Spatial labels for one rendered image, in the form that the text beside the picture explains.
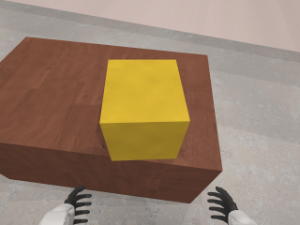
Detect left robot hand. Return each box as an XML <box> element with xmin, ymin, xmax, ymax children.
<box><xmin>64</xmin><ymin>186</ymin><xmax>92</xmax><ymax>225</ymax></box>

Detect pedestal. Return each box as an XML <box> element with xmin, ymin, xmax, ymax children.
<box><xmin>0</xmin><ymin>37</ymin><xmax>223</xmax><ymax>203</ymax></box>

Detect left robot forearm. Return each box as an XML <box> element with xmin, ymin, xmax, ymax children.
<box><xmin>38</xmin><ymin>203</ymin><xmax>75</xmax><ymax>225</ymax></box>

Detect right robot forearm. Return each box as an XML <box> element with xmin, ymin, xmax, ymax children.
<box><xmin>228</xmin><ymin>210</ymin><xmax>257</xmax><ymax>225</ymax></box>

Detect carton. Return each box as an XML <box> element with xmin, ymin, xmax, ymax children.
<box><xmin>99</xmin><ymin>59</ymin><xmax>190</xmax><ymax>161</ymax></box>

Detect right robot hand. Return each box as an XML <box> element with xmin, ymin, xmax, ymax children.
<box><xmin>207</xmin><ymin>187</ymin><xmax>238</xmax><ymax>225</ymax></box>

